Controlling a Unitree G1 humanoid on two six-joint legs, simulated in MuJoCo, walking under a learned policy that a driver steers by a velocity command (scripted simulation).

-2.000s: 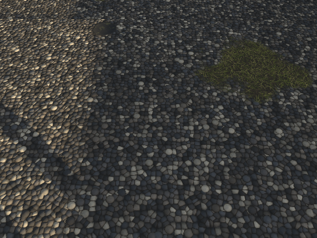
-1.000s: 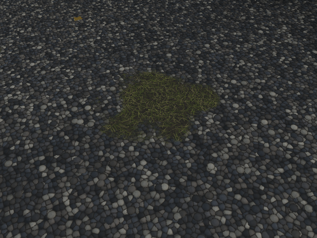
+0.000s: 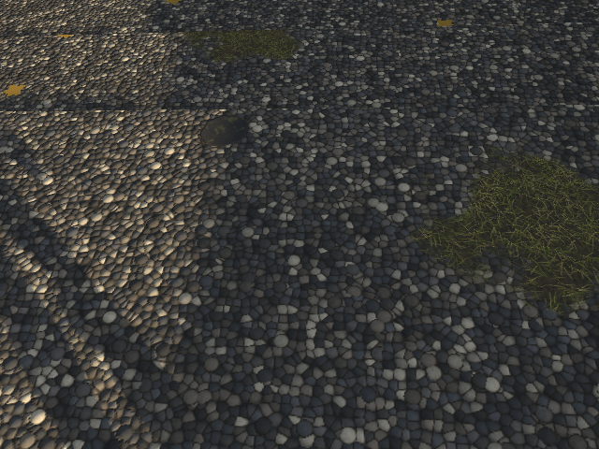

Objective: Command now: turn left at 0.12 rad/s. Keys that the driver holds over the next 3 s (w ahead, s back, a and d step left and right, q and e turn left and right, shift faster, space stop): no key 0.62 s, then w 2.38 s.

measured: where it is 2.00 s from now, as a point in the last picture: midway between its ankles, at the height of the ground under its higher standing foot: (349, 409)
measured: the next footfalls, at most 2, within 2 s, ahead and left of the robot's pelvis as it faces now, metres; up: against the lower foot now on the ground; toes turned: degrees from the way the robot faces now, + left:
left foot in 0.14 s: +0.01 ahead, +0.12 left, +0.00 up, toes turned -4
left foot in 1.36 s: +0.43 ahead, +0.05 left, +0.00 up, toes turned +3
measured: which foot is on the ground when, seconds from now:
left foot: up 0.00-0.12, down 0.14-0.90, up 0.92-1.00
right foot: down 0.00-1.00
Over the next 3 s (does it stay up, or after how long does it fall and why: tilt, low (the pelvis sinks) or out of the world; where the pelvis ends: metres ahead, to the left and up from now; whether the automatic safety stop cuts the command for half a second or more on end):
stays up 1.15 -0.02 -0.01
